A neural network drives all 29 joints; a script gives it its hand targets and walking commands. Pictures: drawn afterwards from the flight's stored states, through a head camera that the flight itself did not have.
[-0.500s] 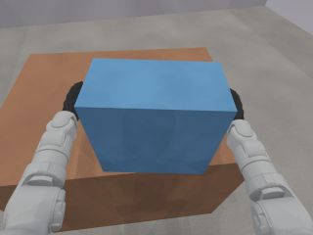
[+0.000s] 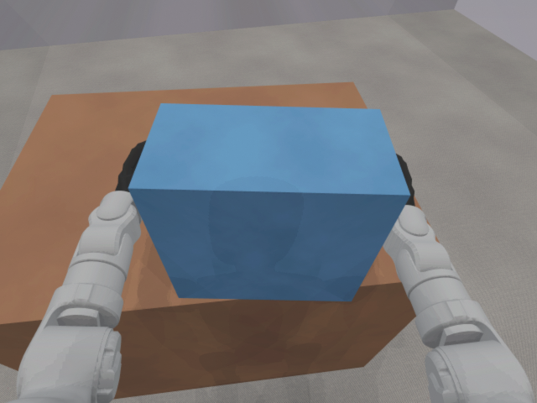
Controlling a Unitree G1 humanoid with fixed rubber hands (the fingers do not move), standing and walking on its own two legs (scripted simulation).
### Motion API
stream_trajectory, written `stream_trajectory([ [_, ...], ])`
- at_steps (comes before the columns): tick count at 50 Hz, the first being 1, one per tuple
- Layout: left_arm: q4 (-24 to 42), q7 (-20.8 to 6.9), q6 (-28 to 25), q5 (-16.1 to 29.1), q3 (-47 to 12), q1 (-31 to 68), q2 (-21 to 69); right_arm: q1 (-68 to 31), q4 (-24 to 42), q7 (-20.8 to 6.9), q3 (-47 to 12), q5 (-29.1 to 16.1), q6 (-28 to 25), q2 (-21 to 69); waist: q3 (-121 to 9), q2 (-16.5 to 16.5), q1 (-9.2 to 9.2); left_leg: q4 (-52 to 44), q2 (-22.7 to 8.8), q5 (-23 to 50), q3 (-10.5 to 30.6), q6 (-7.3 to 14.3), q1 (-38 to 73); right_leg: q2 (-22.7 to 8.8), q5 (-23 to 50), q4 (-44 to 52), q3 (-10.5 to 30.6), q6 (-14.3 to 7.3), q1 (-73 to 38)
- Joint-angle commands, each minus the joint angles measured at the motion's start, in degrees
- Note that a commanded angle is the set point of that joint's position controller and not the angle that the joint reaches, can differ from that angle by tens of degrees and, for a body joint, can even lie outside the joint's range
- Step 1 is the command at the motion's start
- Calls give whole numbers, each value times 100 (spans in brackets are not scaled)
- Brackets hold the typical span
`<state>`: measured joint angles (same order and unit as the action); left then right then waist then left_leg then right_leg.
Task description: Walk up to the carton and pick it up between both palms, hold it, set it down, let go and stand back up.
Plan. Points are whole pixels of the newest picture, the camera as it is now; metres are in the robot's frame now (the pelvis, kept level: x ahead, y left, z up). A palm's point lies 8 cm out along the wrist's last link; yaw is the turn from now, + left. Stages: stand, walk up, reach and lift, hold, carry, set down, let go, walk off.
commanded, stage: reach and lift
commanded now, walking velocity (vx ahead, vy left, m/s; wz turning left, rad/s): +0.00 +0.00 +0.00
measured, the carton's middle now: (267, 214) +0.39 +0.01 +0.07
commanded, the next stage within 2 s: none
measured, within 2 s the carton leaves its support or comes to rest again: leaves its support in 1.32 s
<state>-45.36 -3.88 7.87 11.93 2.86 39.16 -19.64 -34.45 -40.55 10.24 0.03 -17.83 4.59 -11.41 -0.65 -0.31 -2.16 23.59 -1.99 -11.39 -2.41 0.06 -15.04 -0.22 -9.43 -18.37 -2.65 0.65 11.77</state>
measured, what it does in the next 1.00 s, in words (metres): stands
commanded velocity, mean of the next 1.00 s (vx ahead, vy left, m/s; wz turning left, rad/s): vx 0.00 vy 0.00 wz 0.00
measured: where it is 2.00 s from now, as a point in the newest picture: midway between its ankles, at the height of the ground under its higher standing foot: outside the picture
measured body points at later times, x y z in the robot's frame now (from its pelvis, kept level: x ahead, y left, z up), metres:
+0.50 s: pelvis +0.00 +0.00 +0.00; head +0.02 +0.01 +0.45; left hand +0.42 +0.21 +0.10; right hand +0.40 -0.20 +0.09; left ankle +0.01 +0.11 -0.75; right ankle +0.00 -0.13 -0.75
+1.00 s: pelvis +0.00 +0.00 +0.00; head +0.02 +0.01 +0.45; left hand +0.42 +0.21 +0.10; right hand +0.39 -0.20 +0.09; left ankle +0.01 +0.11 -0.75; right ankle +0.00 -0.13 -0.75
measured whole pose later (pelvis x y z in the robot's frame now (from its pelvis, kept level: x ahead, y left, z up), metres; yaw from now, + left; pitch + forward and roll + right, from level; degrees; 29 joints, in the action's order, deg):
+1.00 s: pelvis +0.00 +0.00 +0.00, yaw +0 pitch +5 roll -1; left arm -51.2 -1.0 0.0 9.8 3.5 39.5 -17.1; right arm -35.0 -43.3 8.7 2.0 -13.8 2.0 -10.2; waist -3.1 -0.5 -2.4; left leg 22.3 -1.6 -10.2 -2.2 0.1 -16.6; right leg -0.5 -8.7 -17.8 -2.8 0.7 13.6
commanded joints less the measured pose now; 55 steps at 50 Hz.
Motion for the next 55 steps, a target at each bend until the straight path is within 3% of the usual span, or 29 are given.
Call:
stream_trajectory([
  [1, 978, 25, -222, -94, 265, 2357, -767, -2240, 974, -31, 144, 74, -230, -642, -2836, 339, 20, 47, 248, 2244, 85, -297, 1446, 273, 1514, 15, 112, 47, -665],
  [26, 481, 48, -778, -144, 73, 2611, -370, -2445, 704, -119, 145, 344, -388, -171, -2814, 356, -3, -65, 252, 1810, 77, -243, 1040, 154, 1255, 8, 172, 35, -639],
  [32, 461, 50, -888, -130, 24, 2624, -239, -2481, 703, -151, 67, 348, -455, -106, -2921, 246, -11, -29, 253, 2050, 89, -251, 1090, 177, 1446, -9, 162, 52, -644],
  [41, 558, 53, -1053, -170, -97, 2843, 38, -2629, 783, -223, 15, 443, -540, 118, -3108, 339, -33, -36, 260, 2109, 103, -338, 1126, 162, 1422, 17, 171, 22, -668],
  [50, 751, -16, -1218, -168, -406, 2984, 646, -2720, 969, -333, -334, 453, -661, 718, -3300, 331, -30, -1, 291, 2436, 116, -373, 1196, 168, 1765, -5, 181, 21, -828],
  [55, 776, -286, -1312, -197, -901, 3204, 1764, -2855, 1027, -595, -650, 679, -709, 1736, -3155, 396, -140, -81, 299, 2495, 160, -415, 1345, 162, 1793, 109, 167, -20, -868],
])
